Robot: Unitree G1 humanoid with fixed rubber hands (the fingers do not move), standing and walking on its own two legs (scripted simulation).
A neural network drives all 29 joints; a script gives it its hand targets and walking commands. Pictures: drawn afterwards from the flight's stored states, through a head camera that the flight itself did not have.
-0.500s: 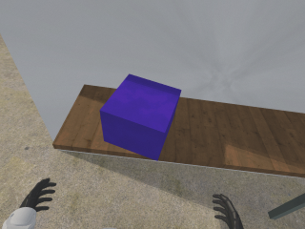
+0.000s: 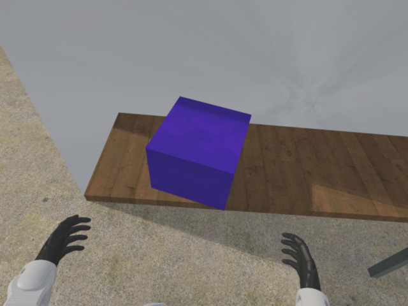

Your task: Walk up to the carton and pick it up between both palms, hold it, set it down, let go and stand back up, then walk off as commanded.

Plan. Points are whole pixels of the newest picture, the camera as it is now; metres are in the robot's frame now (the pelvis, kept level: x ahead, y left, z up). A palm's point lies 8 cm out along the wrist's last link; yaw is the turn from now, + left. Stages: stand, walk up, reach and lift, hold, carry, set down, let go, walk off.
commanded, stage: reach and lift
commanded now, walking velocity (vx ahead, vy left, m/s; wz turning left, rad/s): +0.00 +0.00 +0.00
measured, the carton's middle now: (201, 151) +0.49 +0.01 -0.03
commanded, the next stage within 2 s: none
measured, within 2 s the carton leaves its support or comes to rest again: neither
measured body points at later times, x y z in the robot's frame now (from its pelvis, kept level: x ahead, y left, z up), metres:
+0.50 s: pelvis +0.01 +0.00 +0.00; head +0.00 +0.04 +0.45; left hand +0.24 +0.27 +0.00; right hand +0.19 -0.14 +0.01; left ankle +0.06 +0.10 -0.73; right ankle -0.03 -0.11 -0.73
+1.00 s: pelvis +0.02 +0.00 +0.00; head +0.02 +0.03 +0.45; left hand +0.32 +0.26 +0.05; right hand +0.27 -0.14 +0.05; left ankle +0.06 +0.10 -0.73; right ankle -0.03 -0.11 -0.73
